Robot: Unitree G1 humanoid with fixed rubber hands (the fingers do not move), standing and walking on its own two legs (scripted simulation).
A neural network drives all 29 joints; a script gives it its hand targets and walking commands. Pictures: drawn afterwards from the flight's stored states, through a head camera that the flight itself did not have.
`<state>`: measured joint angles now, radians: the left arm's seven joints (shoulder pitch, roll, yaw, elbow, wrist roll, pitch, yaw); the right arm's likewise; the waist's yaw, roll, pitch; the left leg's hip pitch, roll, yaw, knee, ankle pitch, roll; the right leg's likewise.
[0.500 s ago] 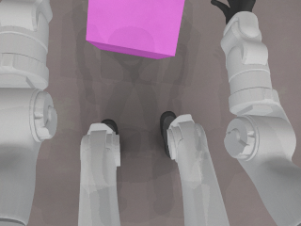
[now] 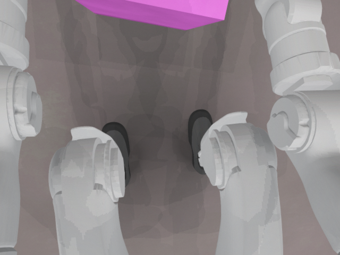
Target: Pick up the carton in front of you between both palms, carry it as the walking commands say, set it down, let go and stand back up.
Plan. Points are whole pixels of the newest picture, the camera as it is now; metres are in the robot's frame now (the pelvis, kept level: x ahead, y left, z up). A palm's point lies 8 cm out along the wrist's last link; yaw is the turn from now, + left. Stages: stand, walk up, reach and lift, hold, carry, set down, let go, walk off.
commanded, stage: reach and lift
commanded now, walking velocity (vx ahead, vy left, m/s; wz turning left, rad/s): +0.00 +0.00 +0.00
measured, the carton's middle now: out of the picture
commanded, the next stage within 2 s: none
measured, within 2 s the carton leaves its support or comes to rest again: leaves its support in 0.76 s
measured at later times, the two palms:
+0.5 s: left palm out of the picture +0.59 +0.15 -0.18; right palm out of the picture +0.55 -0.15 -0.18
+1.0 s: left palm out of the picture +0.55 +0.16 -0.06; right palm out of the picture +0.53 -0.14 -0.06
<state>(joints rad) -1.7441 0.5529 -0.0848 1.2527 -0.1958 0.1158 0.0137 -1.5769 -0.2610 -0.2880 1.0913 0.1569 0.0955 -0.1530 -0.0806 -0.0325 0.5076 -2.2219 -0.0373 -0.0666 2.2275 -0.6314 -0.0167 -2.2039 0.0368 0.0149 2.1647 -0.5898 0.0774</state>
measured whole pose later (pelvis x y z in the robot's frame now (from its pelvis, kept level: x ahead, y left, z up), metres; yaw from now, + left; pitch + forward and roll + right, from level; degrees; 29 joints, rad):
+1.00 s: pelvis +0.00 -0.01 +0.03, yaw +2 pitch +42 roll -2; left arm -1.38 0.21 0.24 0.91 0.07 0.34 0.06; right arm -1.22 -0.07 -0.48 0.71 -0.03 0.33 -0.15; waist -0.04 -0.01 0.08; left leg -2.21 -0.11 -0.09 2.08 -0.59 -0.06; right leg -2.20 0.10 0.08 2.04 -0.57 0.12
